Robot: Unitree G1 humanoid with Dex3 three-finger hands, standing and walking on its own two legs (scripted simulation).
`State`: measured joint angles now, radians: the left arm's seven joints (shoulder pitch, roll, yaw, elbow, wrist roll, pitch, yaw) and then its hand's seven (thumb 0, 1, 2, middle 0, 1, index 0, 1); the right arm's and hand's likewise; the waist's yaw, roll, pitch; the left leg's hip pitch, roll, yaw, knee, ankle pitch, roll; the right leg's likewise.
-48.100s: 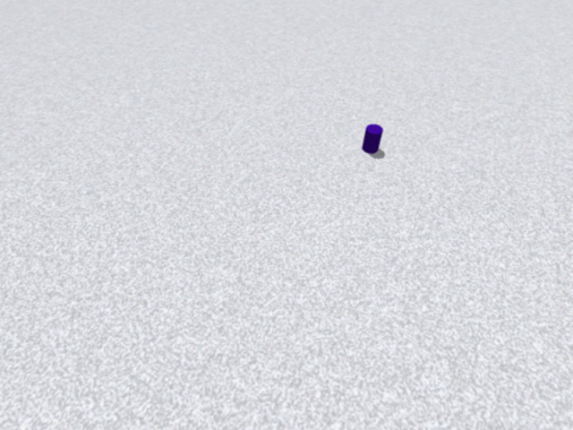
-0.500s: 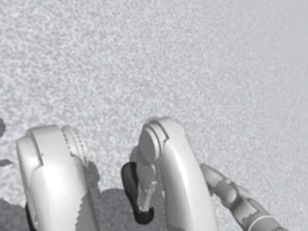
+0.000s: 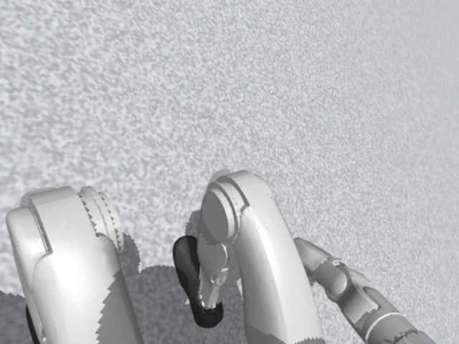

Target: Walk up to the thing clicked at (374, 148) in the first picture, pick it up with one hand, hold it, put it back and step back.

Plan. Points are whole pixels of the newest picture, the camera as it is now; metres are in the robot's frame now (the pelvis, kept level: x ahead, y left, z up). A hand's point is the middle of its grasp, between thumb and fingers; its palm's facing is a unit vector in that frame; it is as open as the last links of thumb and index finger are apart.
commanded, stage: close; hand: left
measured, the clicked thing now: out of the picture +0.39 +0.35 -0.20
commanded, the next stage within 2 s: settle in 0.20 s
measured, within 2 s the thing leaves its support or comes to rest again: leaves its support in 0.66 s
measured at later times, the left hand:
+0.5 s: hand out of the picture +0.37 +0.36 -0.17, palm faces +0.63 -0.77 -0.01, open 11.6 cm
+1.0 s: hand out of the picture +0.35 +0.38 -0.08, palm faces +0.61 -0.79 -0.03, open 11.8 cm
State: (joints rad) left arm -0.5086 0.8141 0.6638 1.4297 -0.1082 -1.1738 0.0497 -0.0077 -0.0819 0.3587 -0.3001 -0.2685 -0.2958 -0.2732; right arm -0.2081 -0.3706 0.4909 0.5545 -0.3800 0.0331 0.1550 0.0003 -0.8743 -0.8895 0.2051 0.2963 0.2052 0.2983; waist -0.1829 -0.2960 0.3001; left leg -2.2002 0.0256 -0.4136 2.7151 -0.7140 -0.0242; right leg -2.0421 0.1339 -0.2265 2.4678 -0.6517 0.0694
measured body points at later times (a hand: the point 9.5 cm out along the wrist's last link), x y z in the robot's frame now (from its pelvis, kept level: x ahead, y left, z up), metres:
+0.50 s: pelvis +0.00 +0.00 +0.00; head +0.20 +0.21 +0.34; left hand +0.33 +0.40 -0.17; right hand +0.19 -0.24 -0.02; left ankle +0.08 +0.13 -0.24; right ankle +0.14 -0.13 -0.23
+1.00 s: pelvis +0.00 -0.01 +0.03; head +0.18 +0.18 +0.40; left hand +0.31 +0.42 -0.08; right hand +0.22 -0.23 -0.03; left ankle +0.08 +0.13 -0.24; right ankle +0.14 -0.13 -0.23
